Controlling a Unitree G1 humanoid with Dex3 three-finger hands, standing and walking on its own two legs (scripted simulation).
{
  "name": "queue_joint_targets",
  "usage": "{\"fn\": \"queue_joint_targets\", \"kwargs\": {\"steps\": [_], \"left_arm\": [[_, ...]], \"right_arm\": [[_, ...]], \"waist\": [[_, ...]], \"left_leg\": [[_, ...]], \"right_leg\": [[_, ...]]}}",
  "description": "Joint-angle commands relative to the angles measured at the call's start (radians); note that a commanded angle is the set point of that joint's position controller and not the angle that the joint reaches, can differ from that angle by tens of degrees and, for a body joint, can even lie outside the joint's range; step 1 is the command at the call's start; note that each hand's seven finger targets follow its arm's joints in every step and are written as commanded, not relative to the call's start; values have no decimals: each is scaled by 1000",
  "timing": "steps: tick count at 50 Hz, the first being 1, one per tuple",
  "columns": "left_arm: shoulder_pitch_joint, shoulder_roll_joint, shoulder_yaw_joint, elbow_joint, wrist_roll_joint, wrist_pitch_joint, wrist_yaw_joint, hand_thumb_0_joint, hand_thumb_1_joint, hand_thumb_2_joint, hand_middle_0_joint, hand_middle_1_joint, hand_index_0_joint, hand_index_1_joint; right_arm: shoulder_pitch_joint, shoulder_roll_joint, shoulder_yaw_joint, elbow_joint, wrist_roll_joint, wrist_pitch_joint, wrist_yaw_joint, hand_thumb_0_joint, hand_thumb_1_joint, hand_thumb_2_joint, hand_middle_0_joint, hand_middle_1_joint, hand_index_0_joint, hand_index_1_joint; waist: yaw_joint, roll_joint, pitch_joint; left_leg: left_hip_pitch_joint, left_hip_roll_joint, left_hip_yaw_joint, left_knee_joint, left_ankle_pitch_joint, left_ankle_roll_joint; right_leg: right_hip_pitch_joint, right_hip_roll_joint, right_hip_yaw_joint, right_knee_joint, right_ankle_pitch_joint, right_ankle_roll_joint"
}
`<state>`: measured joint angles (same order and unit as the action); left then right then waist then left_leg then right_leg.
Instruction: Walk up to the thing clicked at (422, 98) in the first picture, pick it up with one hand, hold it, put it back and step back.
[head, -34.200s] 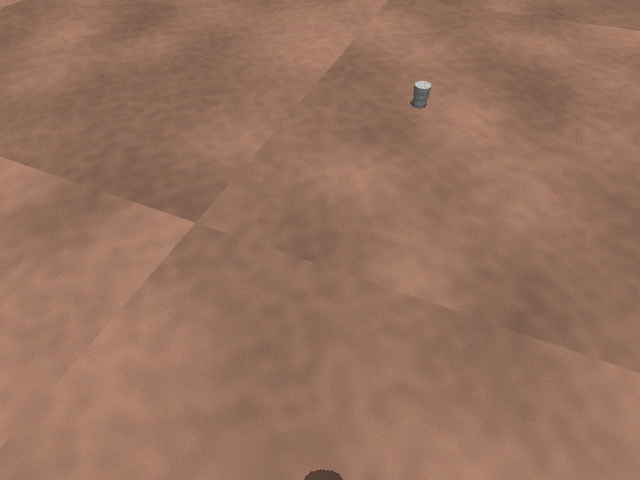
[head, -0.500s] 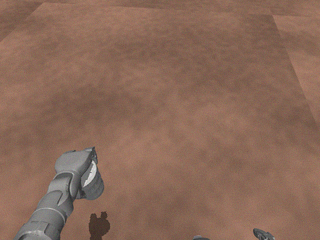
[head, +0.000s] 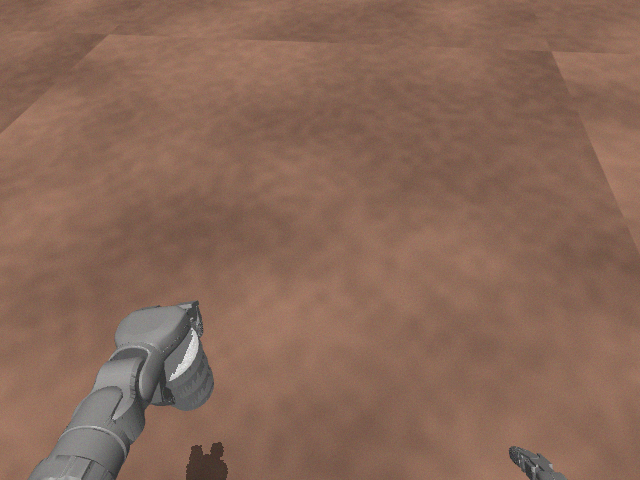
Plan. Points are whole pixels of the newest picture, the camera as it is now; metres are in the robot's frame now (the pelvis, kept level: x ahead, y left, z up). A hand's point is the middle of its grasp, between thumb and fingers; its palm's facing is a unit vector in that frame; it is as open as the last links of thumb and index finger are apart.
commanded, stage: hold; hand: left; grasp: from above
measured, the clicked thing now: (179, 371) +0.31 +0.22 -0.11
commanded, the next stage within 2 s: crouch in 1.32 s
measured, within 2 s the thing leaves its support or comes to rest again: neither
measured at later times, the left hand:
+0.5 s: hand (163, 373) +0.28 +0.22 -0.04, palm faces -0.46 -0.07 -0.89, open 11.7 cm
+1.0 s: hand (160, 369) +0.28 +0.21 -0.02, palm faces -0.46 -0.07 -0.89, open 11.7 cm
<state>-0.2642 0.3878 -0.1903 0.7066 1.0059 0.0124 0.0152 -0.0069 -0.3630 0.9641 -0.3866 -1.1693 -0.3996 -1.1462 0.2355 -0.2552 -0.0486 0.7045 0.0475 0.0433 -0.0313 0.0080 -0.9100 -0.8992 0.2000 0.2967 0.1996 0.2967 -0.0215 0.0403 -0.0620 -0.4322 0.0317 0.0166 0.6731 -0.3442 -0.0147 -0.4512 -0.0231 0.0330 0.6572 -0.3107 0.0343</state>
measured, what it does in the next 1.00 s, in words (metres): stands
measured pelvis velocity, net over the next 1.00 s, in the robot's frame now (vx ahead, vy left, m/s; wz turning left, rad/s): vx -0.01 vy -0.01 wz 0.00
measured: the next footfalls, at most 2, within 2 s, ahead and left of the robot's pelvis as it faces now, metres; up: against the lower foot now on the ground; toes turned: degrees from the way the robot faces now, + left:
none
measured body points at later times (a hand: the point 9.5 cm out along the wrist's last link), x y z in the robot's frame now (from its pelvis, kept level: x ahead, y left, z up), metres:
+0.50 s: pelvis -0.01 -0.01 +0.01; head +0.00 -0.03 +0.46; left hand +0.30 +0.22 +0.02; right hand +0.12 -0.26 -0.11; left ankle +0.00 +0.13 -0.72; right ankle +0.01 -0.14 -0.72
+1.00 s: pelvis -0.01 -0.01 +0.01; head +0.00 -0.03 +0.46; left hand +0.30 +0.21 +0.03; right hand +0.14 -0.26 -0.10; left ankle +0.00 +0.13 -0.72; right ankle +0.01 -0.14 -0.72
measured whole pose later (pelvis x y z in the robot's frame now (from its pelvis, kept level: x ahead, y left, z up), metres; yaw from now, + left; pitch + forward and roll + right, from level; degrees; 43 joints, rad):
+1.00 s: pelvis -0.01 -0.01 +0.01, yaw +0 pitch +1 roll +1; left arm -0.21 0.40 -0.19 0.57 0.98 0.01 -0.08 -0.01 -0.35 0.98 -0.35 -1.19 -0.37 -1.17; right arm 0.18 -0.25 -0.02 0.67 0.07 0.05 -0.05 0.01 -0.92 -0.90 0.20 0.30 0.20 0.30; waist 0.01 0.05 -0.01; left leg -0.28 0.03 0.02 0.52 -0.26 -0.02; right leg -0.32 -0.02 0.04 0.54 -0.24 0.03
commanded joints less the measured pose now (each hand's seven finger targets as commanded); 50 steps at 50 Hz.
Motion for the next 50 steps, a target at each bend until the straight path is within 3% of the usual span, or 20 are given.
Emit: {"fn": "queue_joint_targets", "kwargs": {"steps": [1, 19, 27, 29, 31, 33, 37, 39, 43, 44, 45, 50], "left_arm": [[-327, 224, 112, -231, -2, -2, 46, 0, 410, 1383, -738, -1336, -765, -1309], [-323, 231, 111, -303, -10, -6, 7, 0, 450, 1353, -735, -1386, -780, -1340], [-299, 236, 120, -307, -13, -7, 2, 0, 402, 1374, -707, -1398, -748, -1356], [-307, 217, 101, -322, -18, -6, -4, 0, 412, 1370, -717, -1400, -758, -1358], [-289, 234, 119, -315, -18, -3, -6, 0, 409, 1354, -711, -1400, -755, -1356], [-294, 217, 105, -334, -20, -3, -12, 0, 396, 1372, -708, -1401, -748, -1360], [-302, 238, 115, -345, -14, -2, -24, 0, 378, 1341, -695, -1379, -735, -1338], [-316, 246, 123, -352, -17, -7, -29, 0, 374, 1328, -677, -1392, -724, -1343], [-307, 220, 99, -350, -30, -5, -38, 0, 381, 1341, -692, -1391, -736, -1346], [-294, 226, 109, -354, -34, -8, -40, 0, 378, 1326, -692, -1368, -734, -1325], [-250, 228, 118, -325, -29, -6, -41, 0, 345, 1310, -665, -1363, -709, -1318], [-293, 232, 113, -355, -20, -7, -43, 0, 365, 1309, -683, -1358, -726, -1314]], "right_arm": [[-35, -142, -48, -127, 2, -35, -11, 0, -904, -900, 200, 300, 200, 300], [-93, -134, -34, -152, 10, -38, -20, 0, -909, -902, 199, 300, 199, 300], [-111, -132, -32, -159, 13, -40, -25, 0, -912, -903, 199, 300, 199, 300], [-117, -129, -27, -162, 15, -42, -25, 0, -915, -904, 199, 300, 199, 300], [-124, -128, -27, -167, 16, -40, -26, 0, -915, -904, 199, 300, 199, 300], [-125, -126, -26, -164, 16, -41, -25, 0, -916, -905, 199, 300, 199, 300], [-130, -124, -24, -165, 17, -40, -29, 0, -918, -905, 199, 300, 199, 300], [-128, -127, -23, -161, 15, -42, -31, 0, -916, -904, 199, 300, 199, 300], [-133, -122, -18, -166, 20, -43, -33, 0, -916, -905, 199, 300, 199, 300], [-142, -125, -21, -168, 20, -41, -34, 0, -915, -904, 199, 300, 199, 300], [-135, -124, -20, -167, 20, -40, -34, 0, -915, -904, 199, 300, 199, 300], [-144, -117, -17, -173, 20, -35, -36, 0, -916, -905, 199, 300, 199, 300]], "waist": [[6, 0, -272], [10, -8, -226], [21, 0, -217], [20, -26, -214], [28, -13, -195], [26, -11, -210], [24, -3, -211], [22, -22, -217], [22, -14, -206], [33, -3, -196], [29, -21, -190], [31, -14, -195]], "left_leg": [[153, -51, 9, -91, 317, 18], [188, -49, 10, -155, 218, 22], [209, -50, 14, -175, 226, 22], [211, -48, 11, -182, 223, 24], [207, -54, 17, -188, 206, 25], [225, -48, 13, -194, 219, 22], [239, -52, 16, -196, 240, 24], [241, -51, 15, -196, 240, 27], [253, -51, 16, -210, 249, 26], [255, -50, 16, -216, 244, 22], [251, -48, 15, -215, 245, 25], [257, -55, 21, -217, 250, 27]], "right_leg": [[130, 53, -26, -90, 270, -39], [145, 51, -21, -148, 168, -36], [168, 49, -22, -167, 170, -37], [173, 48, -23, -172, 169, -36], [173, 45, -21, -185, 152, -36], [179, 48, -24, -180, 161, -38], [185, 45, -22, -188, 184, -36], [196, 46, -21, -194, 186, -33], [198, 46, -21, -200, 193, -35], [197, 48, -24, -203, 182, -37], [201, 49, -26, -205, 181, -37], [205, 43, -20, -214, 193, -34]]}}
